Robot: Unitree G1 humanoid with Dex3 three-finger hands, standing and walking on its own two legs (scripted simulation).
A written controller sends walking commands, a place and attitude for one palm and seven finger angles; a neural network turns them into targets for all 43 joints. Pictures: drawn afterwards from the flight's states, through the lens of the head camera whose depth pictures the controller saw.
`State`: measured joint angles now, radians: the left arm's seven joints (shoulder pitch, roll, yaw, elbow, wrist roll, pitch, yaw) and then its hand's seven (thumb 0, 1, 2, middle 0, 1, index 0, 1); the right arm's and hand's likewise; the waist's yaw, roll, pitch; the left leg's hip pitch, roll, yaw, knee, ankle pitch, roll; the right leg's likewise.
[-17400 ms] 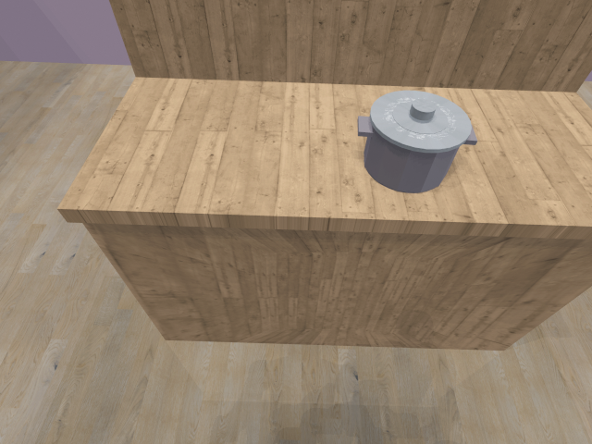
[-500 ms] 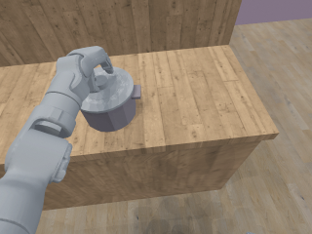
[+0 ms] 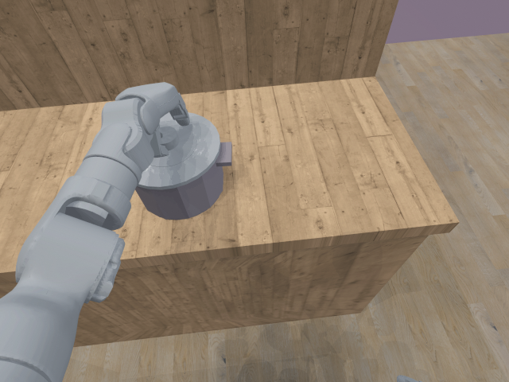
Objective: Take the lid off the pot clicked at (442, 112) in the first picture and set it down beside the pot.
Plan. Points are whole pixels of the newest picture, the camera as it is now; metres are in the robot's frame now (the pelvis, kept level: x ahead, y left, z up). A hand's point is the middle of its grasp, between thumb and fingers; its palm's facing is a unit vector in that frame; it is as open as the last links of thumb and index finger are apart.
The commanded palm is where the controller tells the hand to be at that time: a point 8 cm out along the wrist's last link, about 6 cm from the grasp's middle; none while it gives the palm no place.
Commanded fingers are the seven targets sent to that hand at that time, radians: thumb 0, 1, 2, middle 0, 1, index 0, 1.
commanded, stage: lower the open fingers around the knob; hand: left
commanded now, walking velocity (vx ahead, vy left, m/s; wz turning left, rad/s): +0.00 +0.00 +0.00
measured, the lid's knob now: (165, 138) +0.50 +0.14 +0.10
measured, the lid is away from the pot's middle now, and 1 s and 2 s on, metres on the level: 0.00 0.00 0.00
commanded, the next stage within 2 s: close the fingers and squeeze the knob in 1.04 s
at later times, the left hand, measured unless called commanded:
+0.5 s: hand (159, 133) +0.48 +0.14 +0.13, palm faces -0.38 -0.11 -0.92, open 10.4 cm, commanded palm +0.48 +0.15 +0.18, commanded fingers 0.00 -0.33 1.44 -0.82 -0.08 -0.82 -0.08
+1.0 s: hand (156, 134) +0.48 +0.15 +0.13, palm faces -0.38 -0.11 -0.92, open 10.4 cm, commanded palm +0.48 +0.15 +0.18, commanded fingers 0.00 -0.33 1.44 -0.82 -0.08 -0.82 -0.08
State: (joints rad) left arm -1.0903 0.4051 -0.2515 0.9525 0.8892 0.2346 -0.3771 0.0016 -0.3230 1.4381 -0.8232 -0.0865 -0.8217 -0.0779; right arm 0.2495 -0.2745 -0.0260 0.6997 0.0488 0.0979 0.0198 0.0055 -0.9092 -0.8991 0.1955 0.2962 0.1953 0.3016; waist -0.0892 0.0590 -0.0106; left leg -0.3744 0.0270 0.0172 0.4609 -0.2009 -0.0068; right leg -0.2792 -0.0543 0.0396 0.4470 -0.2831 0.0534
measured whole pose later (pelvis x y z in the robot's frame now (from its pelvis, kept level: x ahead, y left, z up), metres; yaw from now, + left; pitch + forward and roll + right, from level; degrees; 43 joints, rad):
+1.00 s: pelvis +0.00 +0.00 +0.00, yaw +0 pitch +7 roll +0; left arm -1.08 0.43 -0.22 0.96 0.89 0.21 -0.37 0.00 -0.32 1.44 -0.83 -0.10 -0.82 -0.08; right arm 0.27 -0.28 -0.02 0.68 0.05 0.12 0.01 0.01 -0.91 -0.90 0.20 0.30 0.20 0.30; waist -0.10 0.05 -0.02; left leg -0.38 0.03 0.02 0.48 -0.21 -0.01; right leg -0.29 -0.05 0.04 0.45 -0.28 0.05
